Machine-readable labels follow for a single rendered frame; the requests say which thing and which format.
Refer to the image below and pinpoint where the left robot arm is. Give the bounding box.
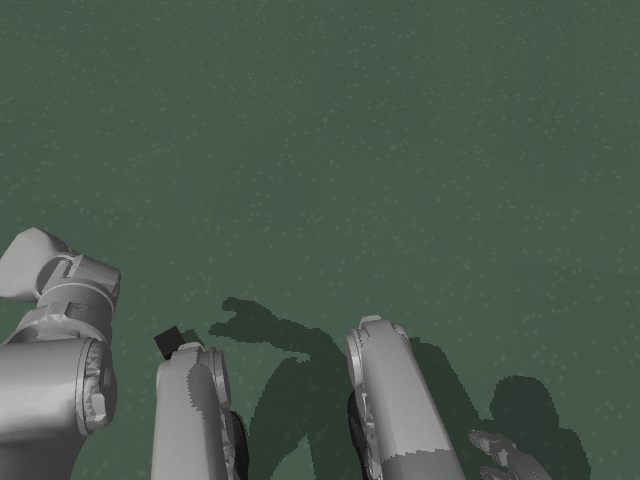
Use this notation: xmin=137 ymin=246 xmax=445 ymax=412
xmin=0 ymin=252 xmax=121 ymax=480

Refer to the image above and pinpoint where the cube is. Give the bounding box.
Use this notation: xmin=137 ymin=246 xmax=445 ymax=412
xmin=154 ymin=326 xmax=186 ymax=360

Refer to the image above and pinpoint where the right robot foot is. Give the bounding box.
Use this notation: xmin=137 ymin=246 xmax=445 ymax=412
xmin=348 ymin=391 xmax=378 ymax=480

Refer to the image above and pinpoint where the right robot hand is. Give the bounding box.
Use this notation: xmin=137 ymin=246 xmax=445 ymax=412
xmin=468 ymin=430 xmax=553 ymax=480

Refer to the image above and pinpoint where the left robot hand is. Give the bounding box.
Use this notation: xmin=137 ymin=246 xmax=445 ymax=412
xmin=0 ymin=227 xmax=80 ymax=304

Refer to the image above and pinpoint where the left robot foot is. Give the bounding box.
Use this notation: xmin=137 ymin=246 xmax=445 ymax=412
xmin=230 ymin=411 xmax=249 ymax=480

